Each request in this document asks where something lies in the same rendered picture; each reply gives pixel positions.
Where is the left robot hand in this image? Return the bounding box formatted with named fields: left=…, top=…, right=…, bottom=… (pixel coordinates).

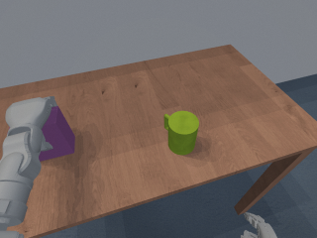
left=5, top=96, right=57, bottom=152

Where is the left robot forearm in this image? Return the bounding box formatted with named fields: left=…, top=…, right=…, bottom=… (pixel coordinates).
left=0, top=123, right=43, bottom=231

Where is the table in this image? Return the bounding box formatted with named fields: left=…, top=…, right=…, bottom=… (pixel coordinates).
left=0, top=44, right=317, bottom=238

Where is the sponge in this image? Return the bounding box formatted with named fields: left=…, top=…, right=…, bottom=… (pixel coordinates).
left=7, top=106, right=75, bottom=162

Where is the right robot hand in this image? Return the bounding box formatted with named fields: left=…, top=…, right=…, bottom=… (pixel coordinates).
left=241, top=212, right=277, bottom=238

